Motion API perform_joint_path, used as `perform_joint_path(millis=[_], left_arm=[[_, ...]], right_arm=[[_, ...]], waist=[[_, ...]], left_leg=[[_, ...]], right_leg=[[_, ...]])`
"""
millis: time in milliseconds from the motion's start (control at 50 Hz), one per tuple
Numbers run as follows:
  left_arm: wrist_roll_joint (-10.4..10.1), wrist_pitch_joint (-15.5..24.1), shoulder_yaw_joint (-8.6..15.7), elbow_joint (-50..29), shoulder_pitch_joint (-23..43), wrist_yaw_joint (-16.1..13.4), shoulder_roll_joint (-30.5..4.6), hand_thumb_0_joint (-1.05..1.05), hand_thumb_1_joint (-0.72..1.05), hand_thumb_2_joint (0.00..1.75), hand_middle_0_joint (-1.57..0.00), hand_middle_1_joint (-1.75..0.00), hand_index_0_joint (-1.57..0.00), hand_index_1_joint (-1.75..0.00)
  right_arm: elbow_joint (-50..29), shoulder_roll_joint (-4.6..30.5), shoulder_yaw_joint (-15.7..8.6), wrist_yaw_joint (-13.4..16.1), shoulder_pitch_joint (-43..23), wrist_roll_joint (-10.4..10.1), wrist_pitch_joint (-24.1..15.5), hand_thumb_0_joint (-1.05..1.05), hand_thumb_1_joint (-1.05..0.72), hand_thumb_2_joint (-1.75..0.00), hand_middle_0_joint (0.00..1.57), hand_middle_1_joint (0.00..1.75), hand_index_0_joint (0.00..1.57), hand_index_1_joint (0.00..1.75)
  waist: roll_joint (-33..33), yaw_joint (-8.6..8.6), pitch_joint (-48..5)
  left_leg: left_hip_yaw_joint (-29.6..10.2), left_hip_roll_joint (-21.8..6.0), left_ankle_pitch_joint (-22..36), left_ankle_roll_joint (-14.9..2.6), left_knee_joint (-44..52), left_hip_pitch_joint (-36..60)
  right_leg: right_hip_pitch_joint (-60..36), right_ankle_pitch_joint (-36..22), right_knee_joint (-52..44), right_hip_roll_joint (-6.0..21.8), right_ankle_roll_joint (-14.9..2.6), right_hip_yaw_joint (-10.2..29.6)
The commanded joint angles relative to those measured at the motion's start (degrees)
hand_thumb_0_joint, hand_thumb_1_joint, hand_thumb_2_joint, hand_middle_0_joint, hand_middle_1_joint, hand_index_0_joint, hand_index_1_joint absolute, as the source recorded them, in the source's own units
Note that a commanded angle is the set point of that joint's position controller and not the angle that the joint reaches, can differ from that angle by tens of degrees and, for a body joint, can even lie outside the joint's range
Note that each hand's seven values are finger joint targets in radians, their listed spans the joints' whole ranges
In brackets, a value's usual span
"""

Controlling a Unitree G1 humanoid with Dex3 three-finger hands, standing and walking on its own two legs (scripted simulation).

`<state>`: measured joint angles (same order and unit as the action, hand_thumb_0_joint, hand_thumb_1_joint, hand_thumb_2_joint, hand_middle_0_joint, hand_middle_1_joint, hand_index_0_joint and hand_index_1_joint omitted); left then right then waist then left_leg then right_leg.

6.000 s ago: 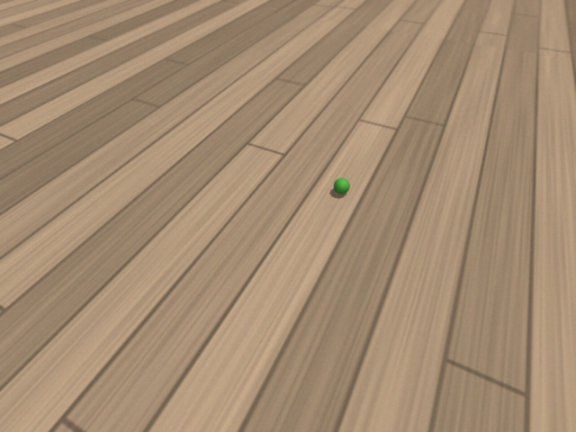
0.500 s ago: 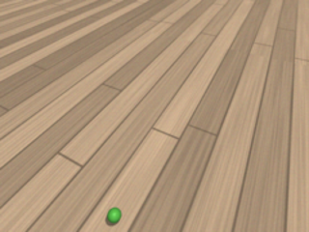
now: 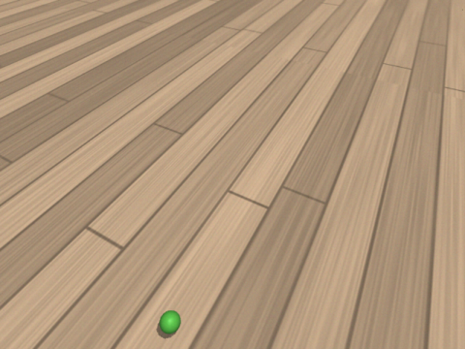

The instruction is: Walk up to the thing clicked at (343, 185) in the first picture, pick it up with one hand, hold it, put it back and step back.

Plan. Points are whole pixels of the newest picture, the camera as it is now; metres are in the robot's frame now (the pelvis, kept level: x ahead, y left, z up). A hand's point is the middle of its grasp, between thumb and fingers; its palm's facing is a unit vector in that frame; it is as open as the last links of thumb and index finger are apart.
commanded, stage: stand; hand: left
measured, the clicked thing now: (170, 321) +0.39 +0.26 -0.74
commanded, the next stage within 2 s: none
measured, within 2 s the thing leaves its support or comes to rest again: neither
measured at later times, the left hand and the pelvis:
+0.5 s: hand out of the picture +0.06 +0.24 -0.16, palm faces -0.02 -0.94 -0.34, open 7.4 cm; pelvis -0.01 -0.01 +0.00, yaw +1 degrees
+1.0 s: hand out of the picture +0.07 +0.24 -0.16, palm faces -0.02 -0.94 -0.35, open 7.4 cm; pelvis -0.01 -0.01 +0.00, yaw +1 degrees
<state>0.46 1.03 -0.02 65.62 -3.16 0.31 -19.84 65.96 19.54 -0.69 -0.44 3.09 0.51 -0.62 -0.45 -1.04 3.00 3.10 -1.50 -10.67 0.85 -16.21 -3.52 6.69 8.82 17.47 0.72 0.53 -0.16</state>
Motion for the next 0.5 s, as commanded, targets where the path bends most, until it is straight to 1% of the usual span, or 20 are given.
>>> perform_joint_path(millis=[0, 20, 40, 60, 80, 100, 120, 180, 220, 240, 280, 300, 320, 340, 360, 380, 420, 480], left_arm=[[-0.13, 0.98, 2.15, -3.20, 2.19, -1.10, -12.07, 0.00, 0.90, 0.90, -0.20, -0.30, -0.20, -0.30], [-0.06, 1.03, 2.10, -3.26, 1.93, -1.10, -12.02, 0.00, 0.90, 0.90, -0.20, -0.30, -0.20, -0.30], [-0.05, 1.02, 2.11, -3.22, 2.05, -1.12, -12.06, 0.00, 0.90, 0.90, -0.20, -0.30, -0.20, -0.30], [-0.11, 1.01, 2.25, -3.41, 2.50, -1.16, -12.44, 0.00, 0.90, 0.90, -0.20, -0.30, -0.20, -0.30], [-0.14, 0.99, 2.21, -3.43, 1.96, -1.08, -11.92, 0.00, 0.90, 0.90, -0.20, -0.30, -0.20, -0.30], [-0.20, 1.04, 2.22, -3.39, 2.03, -1.12, -12.33, 0.00, 0.90, 0.90, -0.20, -0.30, -0.20, -0.30], [-0.27, 1.13, 2.13, -3.37, 1.67, -1.07, -11.92, 0.00, 0.90, 0.90, -0.20, -0.30, -0.20, -0.30], [-0.22, 1.11, 2.18, -3.36, 1.50, -1.05, -12.33, 0.00, 0.90, 0.90, -0.20, -0.30, -0.20, -0.30], [-0.08, 1.03, 2.14, -3.33, 1.17, -1.12, -12.17, 0.00, 0.90, 0.90, -0.20, -0.30, -0.20, -0.30], [-0.15, 1.09, 2.04, -3.36, 1.30, -1.08, -12.05, 0.00, 0.90, 0.90, -0.20, -0.30, -0.20, -0.30], [-0.08, 0.98, 2.07, -3.24, 1.09, -1.09, -12.20, 0.00, 0.90, 0.90, -0.20, -0.30, -0.20, -0.30], [-0.05, 0.97, 2.14, -3.27, 1.07, -1.09, -12.64, 0.00, 0.90, 0.90, -0.20, -0.30, -0.20, -0.30], [-0.01, 0.89, 2.05, -3.29, 0.95, -1.07, -12.22, 0.00, 0.90, 0.90, -0.20, -0.30, -0.20, -0.30], [-0.01, 0.90, 2.16, -3.30, 0.92, -1.04, -12.52, 0.00, 0.90, 0.90, -0.20, -0.30, -0.20, -0.30], [-0.04, 0.90, 2.20, -3.40, 1.05, -0.99, -12.72, 0.00, 0.90, 0.90, -0.20, -0.30, -0.20, -0.30], [-0.07, 0.98, 2.18, -3.36, 0.60, -0.98, -12.64, 0.00, 0.90, 0.90, -0.20, -0.30, -0.20, -0.30], [-0.10, 1.17, 2.20, -3.44, 0.49, -1.01, -12.76, 0.00, 0.90, 0.90, -0.20, -0.30, -0.20, -0.30], [-0.20, 1.03, 2.21, -3.53, 0.50, -0.97, -12.76, 0.00, 0.90, 0.90, -0.20, -0.30, -0.20, -0.30]], right_arm=[[-3.09, 11.86, -2.17, 0.73, -2.43, -0.13, -0.87, 0.00, -0.90, -0.90, 0.20, 0.30, 0.20, 0.30], [-3.13, 12.00, -2.21, 0.70, -2.75, -0.08, -0.89, 0.00, -0.90, -0.90, 0.20, 0.30, 0.20, 0.30], [-3.10, 11.78, -2.13, 0.65, -2.74, -0.13, -0.84, 0.00, -0.90, -0.90, 0.20, 0.30, 0.20, 0.30], [-3.07, 11.81, -2.21, 0.67, -2.06, 0.03, -0.88, 0.00, -0.90, -0.90, 0.20, 0.30, 0.20, 0.30], [-3.06, 12.23, -2.28, 0.69, -2.13, -0.04, -0.92, 0.00, -0.90, -0.90, 0.20, 0.30, 0.20, 0.30], [-3.10, 11.66, -2.20, 0.61, -2.36, -0.01, -0.95, 0.00, -0.90, -0.90, 0.20, 0.30, 0.20, 0.30], [-3.05, 11.96, -2.13, 0.58, -2.17, -0.07, -0.93, 0.00, -0.90, -0.90, 0.20, 0.30, 0.20, 0.30], [-3.15, 11.74, -2.05, 0.62, -1.94, -0.03, -0.96, 0.00, -0.90, -0.90, 0.20, 0.30, 0.20, 0.30], [-3.17, 11.92, -2.24, 0.62, -1.96, -0.01, -0.93, 0.00, -0.90, -0.90, 0.20, 0.30, 0.20, 0.30], [-3.12, 11.71, -2.07, 0.56, -1.83, 0.04, -0.88, 0.00, -0.90, -0.90, 0.20, 0.30, 0.20, 0.30], [-3.02, 11.74, -2.14, 0.53, -1.62, 0.08, -0.65, 0.00, -0.90, -0.90, 0.20, 0.30, 0.20, 0.30], [-2.93, 11.68, -2.18, 0.46, -1.08, 0.12, -0.56, 0.00, -0.90, -0.90, 0.20, 0.30, 0.20, 0.30], [-3.03, 11.76, -2.18, 0.42, -1.37, 0.08, -0.53, 0.00, -0.90, -0.90, 0.20, 0.30, 0.20, 0.30], [-3.01, 11.92, -2.23, 0.41, -0.98, 0.07, -0.57, 0.00, -0.90, -0.90, 0.20, 0.30, 0.20, 0.30], [-3.07, 11.76, -2.18, 0.39, -0.57, 0.19, -0.64, 0.00, -0.90, -0.90, 0.20, 0.30, 0.20, 0.30], [-3.03, 11.98, -2.18, 0.38, -0.69, 0.13, -0.71, 0.00, -0.90, -0.90, 0.20, 0.30, 0.20, 0.30], [-3.21, 11.75, -2.17, 0.39, -0.56, 0.16, -0.82, 0.00, -0.90, -0.90, 0.20, 0.30, 0.20, 0.30], [-3.04, 11.92, -2.10, 0.55, 0.14, 0.18, -0.91, 0.00, -0.90, -0.90, 0.20, 0.30, 0.20, 0.30]], waist=[[0.44, 0.29, -5.46], [0.77, 0.48, -5.52], [0.48, 0.32, -4.98], [0.39, 0.01, -5.68], [1.12, 0.18, -6.05], [1.07, 0.32, -5.60], [1.19, 0.34, -5.57], [0.69, 0.32, -5.28], [0.74, 0.43, -5.54], [0.17, 0.49, -4.60], [-0.60, 0.50, -3.23], [-0.99, 0.42, -3.40], [-0.19, 0.52, -3.06], [0.11, 0.43, -3.41], [0.08, 0.28, -3.75], [0.49, 0.58, -3.85], [0.05, 0.55, -4.44], [0.83, 0.52, -4.53]], left_leg=[[-5.33, -6.86, 8.12, -1.09, 2.35, 0.15], [-5.30, -7.03, 8.67, -1.20, 2.06, 0.88], [-5.36, -6.82, 7.45, -1.15, 2.03, 0.36], [-5.23, -7.04, 8.47, -1.16, 2.03, 0.92], [-5.04, -7.01, 8.37, -1.26, 1.87, 1.06], [-5.48, -7.08, 9.37, -1.13, 2.06, 0.61], [-5.26, -6.87, 8.66, -1.19, 2.03, 0.53], [-5.47, -6.96, 7.58, -1.24, 2.10, 0.52], [-5.72, -7.14, 7.56, -1.26, 2.00, 0.90], [-5.57, -6.90, 6.40, -1.33, 1.83, -0.16], [-5.47, -6.47, 2.81, -1.29, 1.90, -1.35], [-5.61, -6.40, 2.24, -1.36, 1.86, -1.64], [-5.54, -6.32, 1.69, -1.50, 2.00, -1.69], [-5.69, -6.38, 1.05, -1.60, 2.01, -1.71], [-5.72, -6.45, 1.94, -1.55, 2.23, -1.53], [-5.91, -6.55, 2.43, -1.64, 2.10, -1.61], [-5.89, -6.66, 4.08, -1.59, 1.68, -1.28], [-6.09, -6.70, 5.06, -1.42, 1.95, -1.33]], right_leg=[[-1.26, -9.62, -2.32, 6.88, -1.00, 5.06], [-1.13, -10.34, -2.24, 7.07, -1.13, 5.10], [-0.66, -9.36, -2.66, 6.93, -0.97, 5.12], [-1.20, -10.22, -2.09, 7.18, -1.29, 5.27], [-1.21, -11.07, -2.21, 7.30, -1.32, 5.46], [-1.50, -11.28, -2.00, 7.10, -1.35, 4.95], [-1.38, -11.13, -2.49, 7.19, -1.21, 5.28], [-0.96, -9.98, -2.51, 7.14, -1.25, 5.28], [-0.35, -8.69, -2.36, 6.96, -1.30, 4.95], [-0.43, -7.81, -2.93, 6.93, -1.16, 5.14], [0.64, -3.09, -4.01, 6.86, -1.03, 5.64], [0.37, -1.44, -4.27, 6.97, -1.16, 5.82], [1.29, -0.79, -4.42, 6.75, -1.10, 5.77], [0.88, -0.59, -4.43, 6.95, -1.27, 6.01], [0.68, -1.70, -3.79, 6.95, -1.47, 5.84], [0.25, -2.89, -3.95, 7.04, -1.51, 5.91], [-0.43, -5.36, -3.35, 7.13, -1.55, 5.71], [-0.58, -6.61, -2.81, 6.90, -1.62, 5.41]])
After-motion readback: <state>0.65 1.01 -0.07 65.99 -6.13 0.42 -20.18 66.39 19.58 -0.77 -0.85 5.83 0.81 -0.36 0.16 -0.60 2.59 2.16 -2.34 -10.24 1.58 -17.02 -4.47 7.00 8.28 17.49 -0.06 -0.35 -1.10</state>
